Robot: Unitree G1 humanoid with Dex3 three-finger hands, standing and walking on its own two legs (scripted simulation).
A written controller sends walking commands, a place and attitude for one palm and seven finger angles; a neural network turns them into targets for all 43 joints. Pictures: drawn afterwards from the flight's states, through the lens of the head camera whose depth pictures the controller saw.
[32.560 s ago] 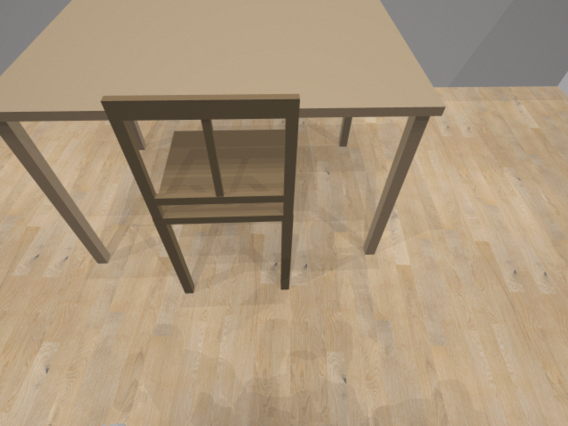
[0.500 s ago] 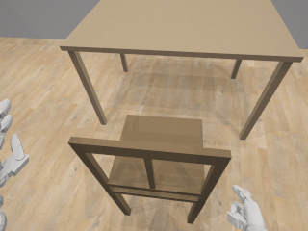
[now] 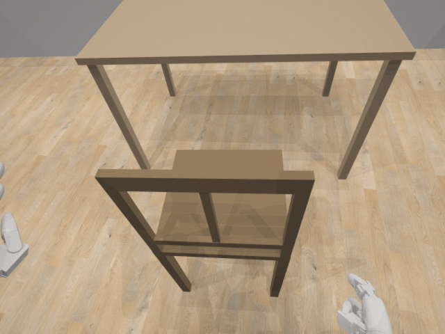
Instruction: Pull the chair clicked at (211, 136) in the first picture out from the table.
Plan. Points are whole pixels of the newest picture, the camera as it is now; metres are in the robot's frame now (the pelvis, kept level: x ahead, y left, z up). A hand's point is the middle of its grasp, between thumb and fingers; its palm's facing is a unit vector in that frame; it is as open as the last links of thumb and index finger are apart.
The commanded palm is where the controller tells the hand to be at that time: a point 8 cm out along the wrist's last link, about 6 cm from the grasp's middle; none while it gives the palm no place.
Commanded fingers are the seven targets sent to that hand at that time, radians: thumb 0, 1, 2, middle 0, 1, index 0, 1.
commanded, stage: step back with the hand held close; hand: left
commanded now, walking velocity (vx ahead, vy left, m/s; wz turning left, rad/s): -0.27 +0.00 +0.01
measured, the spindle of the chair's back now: (211, 218) +0.37 +0.07 -0.09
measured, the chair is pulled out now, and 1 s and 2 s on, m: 0.48 0.48 0.48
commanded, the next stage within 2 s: stop stepping back and stand still in 1.42 s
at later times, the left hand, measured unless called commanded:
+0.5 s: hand (14, 262) +0.18 +0.26 +0.17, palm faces +0.42 -0.74 -0.53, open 7.4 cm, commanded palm +0.11 +0.30 +0.19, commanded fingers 0.00 0.90 0.90 -0.20 -0.30 -0.20 -0.30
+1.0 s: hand out of the picture +0.16 +0.27 +0.17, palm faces +0.43 -0.74 -0.52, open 7.4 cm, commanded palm +0.10 +0.30 +0.19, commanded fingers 0.00 0.90 0.90 -0.20 -0.30 -0.20 -0.30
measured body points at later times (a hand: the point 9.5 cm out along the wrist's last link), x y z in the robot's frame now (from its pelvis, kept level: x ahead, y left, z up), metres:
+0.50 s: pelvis -0.03 +0.00 +0.00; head +0.02 -0.01 +0.44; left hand +0.15 +0.30 +0.19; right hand +0.14 -0.24 -0.10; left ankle +0.00 +0.14 -0.73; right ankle +0.05 -0.14 -0.73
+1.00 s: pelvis -0.04 +0.00 +0.00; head +0.01 +0.01 +0.45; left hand +0.14 +0.31 +0.20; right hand +0.14 -0.23 -0.08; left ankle +0.00 +0.13 -0.73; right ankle -0.02 -0.13 -0.70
